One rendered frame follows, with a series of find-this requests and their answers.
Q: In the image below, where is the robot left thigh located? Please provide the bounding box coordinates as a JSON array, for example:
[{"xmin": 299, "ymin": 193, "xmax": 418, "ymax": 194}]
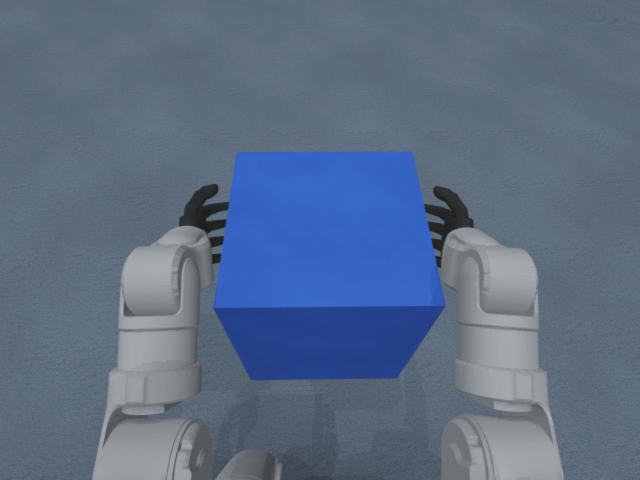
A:
[{"xmin": 215, "ymin": 449, "xmax": 283, "ymax": 480}]

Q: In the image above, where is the robot left upper arm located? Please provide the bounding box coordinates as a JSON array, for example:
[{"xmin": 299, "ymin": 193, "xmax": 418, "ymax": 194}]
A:
[{"xmin": 94, "ymin": 418, "xmax": 213, "ymax": 480}]

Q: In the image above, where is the robot right upper arm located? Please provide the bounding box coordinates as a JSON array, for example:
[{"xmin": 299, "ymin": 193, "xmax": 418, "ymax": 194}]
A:
[{"xmin": 441, "ymin": 414, "xmax": 563, "ymax": 480}]

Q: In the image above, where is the left robot forearm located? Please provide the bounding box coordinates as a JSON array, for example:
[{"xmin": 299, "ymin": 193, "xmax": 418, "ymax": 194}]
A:
[{"xmin": 92, "ymin": 226, "xmax": 214, "ymax": 480}]

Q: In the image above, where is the carton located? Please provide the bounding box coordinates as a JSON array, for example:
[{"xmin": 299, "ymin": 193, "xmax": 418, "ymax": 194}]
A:
[{"xmin": 213, "ymin": 151, "xmax": 446, "ymax": 380}]

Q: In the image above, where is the robot right hand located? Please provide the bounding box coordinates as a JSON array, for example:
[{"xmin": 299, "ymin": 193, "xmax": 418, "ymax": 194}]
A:
[{"xmin": 424, "ymin": 186, "xmax": 474, "ymax": 268}]

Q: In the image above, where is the right robot forearm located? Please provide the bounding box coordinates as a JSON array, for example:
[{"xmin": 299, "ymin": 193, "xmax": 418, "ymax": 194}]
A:
[{"xmin": 441, "ymin": 227, "xmax": 564, "ymax": 480}]

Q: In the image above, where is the robot left hand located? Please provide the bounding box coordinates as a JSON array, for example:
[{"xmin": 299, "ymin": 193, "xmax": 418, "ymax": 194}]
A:
[{"xmin": 179, "ymin": 184, "xmax": 229, "ymax": 264}]

